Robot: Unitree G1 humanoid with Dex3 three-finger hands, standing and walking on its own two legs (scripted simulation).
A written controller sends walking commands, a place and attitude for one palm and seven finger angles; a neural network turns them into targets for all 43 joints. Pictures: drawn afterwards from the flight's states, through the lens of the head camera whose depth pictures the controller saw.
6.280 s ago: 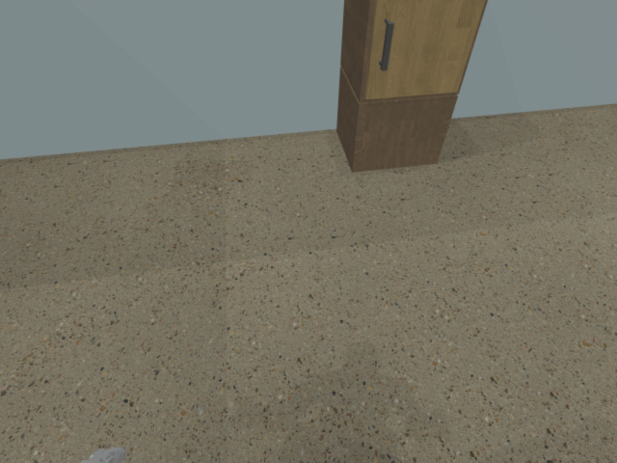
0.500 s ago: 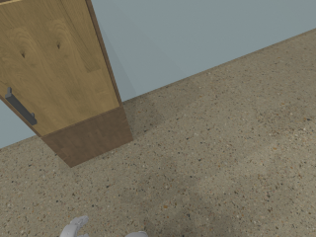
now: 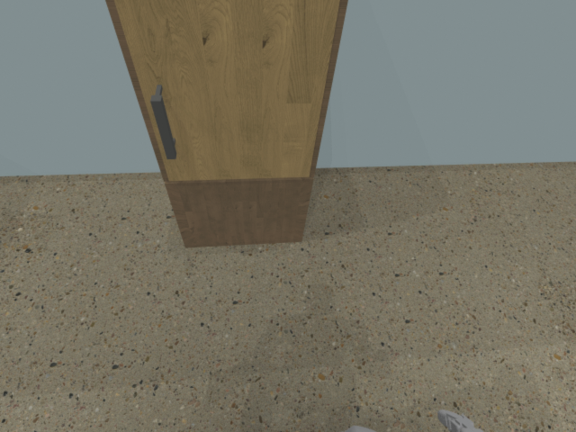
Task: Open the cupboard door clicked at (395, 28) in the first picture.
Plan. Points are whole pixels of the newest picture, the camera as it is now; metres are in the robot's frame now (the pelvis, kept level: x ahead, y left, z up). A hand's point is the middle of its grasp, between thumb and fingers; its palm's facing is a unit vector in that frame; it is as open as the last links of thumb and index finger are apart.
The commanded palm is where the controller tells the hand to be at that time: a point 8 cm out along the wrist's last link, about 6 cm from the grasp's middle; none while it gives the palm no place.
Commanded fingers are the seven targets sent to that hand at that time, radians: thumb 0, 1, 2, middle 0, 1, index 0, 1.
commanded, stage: turn to face it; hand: left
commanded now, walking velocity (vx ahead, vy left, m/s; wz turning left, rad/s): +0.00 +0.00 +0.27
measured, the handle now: (165, 123) +0.75 +0.36 -0.10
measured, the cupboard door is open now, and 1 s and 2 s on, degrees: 0 0 0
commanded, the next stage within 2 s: take the last steps up to it in 0.18 s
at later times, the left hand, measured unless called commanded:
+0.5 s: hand out of the picture +0.04 +0.17 -0.14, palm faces +0.16 -0.96 -0.24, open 7.3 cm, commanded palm none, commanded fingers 0.00 0.90 0.90 -0.20 -0.30 -0.20 -0.30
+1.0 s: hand out of the picture +0.07 +0.25 -0.16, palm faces +0.22 -0.96 -0.17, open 7.4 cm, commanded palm none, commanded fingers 0.00 0.90 0.90 -0.20 -0.30 -0.20 -0.30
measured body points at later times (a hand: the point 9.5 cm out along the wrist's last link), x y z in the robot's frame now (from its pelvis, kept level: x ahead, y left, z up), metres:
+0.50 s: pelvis +0.01 -0.02 +0.01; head +0.01 -0.05 +0.46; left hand +0.03 +0.22 -0.12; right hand +0.07 -0.26 -0.15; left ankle -0.02 +0.11 -0.66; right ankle +0.01 -0.13 -0.73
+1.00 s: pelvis +0.11 +0.07 +0.01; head +0.12 +0.08 +0.46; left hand +0.06 +0.30 -0.15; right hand +0.16 -0.15 -0.14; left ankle +0.07 +0.16 -0.73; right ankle +0.14 -0.06 -0.66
